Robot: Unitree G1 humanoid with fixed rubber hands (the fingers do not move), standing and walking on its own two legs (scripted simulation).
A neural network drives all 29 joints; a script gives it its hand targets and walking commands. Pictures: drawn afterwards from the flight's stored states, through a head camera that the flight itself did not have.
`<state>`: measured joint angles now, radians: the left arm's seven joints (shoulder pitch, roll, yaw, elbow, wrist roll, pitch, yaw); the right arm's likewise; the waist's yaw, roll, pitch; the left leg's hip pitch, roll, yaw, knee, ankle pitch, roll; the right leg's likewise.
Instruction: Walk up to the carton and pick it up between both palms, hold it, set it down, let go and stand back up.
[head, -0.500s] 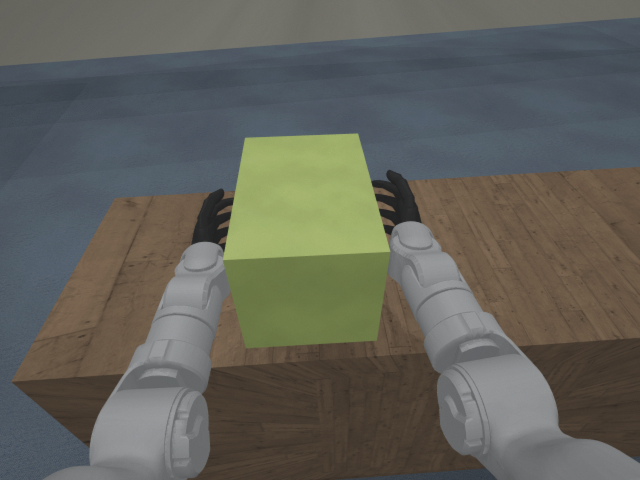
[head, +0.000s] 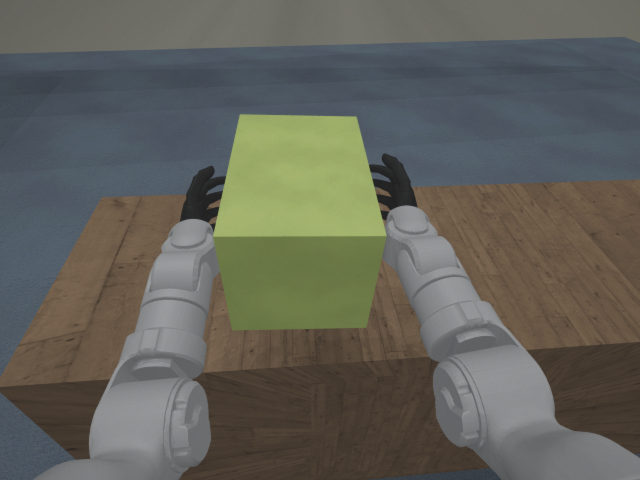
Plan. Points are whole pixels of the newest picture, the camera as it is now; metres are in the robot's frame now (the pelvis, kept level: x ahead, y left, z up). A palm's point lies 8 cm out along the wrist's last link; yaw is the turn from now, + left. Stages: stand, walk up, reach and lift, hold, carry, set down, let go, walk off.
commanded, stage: reach and lift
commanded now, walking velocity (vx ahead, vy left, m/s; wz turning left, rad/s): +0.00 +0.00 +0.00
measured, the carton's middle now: (299, 214) +0.41 +0.03 +0.14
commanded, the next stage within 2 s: hold in 0.76 s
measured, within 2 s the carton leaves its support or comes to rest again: neither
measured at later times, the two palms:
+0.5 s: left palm (189, 224) +0.38 +0.17 +0.16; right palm (395, 209) +0.39 -0.09 +0.17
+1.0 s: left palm (188, 218) +0.36 +0.16 +0.18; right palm (403, 207) +0.38 -0.10 +0.19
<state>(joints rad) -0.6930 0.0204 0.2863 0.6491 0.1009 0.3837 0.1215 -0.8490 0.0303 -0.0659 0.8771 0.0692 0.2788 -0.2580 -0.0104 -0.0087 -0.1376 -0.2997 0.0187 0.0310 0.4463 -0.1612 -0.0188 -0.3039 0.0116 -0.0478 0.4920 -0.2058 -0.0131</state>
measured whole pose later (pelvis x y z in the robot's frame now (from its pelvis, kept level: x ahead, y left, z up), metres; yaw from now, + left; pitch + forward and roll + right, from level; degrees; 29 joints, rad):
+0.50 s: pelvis +0.00 +0.01 +0.00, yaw +0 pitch +0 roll +0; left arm -0.65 0.02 0.23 0.52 0.13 0.47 0.13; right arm -0.82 0.03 -0.07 0.80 0.11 0.32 -0.25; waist -0.02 -0.01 -0.12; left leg -0.27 0.02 0.03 0.43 -0.16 -0.01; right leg -0.26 0.01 -0.05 0.44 -0.18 -0.01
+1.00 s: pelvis +0.00 +0.01 +0.00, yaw +0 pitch -1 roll +0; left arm -0.61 0.01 0.19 0.36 0.14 0.59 0.14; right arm -0.76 0.03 -0.06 0.65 0.15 0.39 -0.26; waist -0.02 -0.01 -0.13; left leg -0.24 0.02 0.03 0.42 -0.15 -0.01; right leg -0.24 0.01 -0.05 0.44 -0.18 -0.01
